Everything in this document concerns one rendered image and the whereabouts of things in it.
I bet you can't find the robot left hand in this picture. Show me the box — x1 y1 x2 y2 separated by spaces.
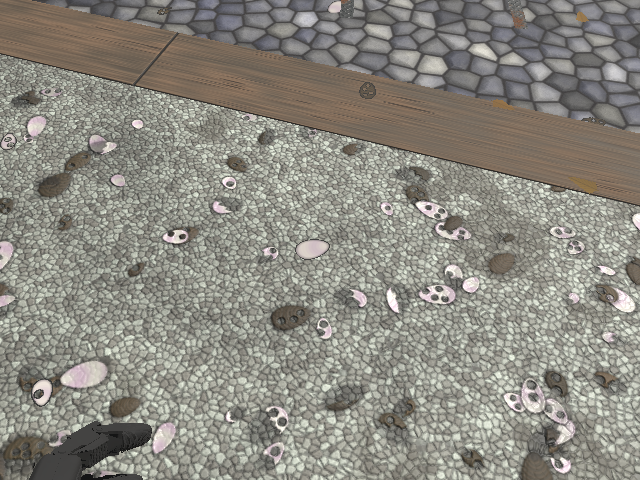
29 421 152 480

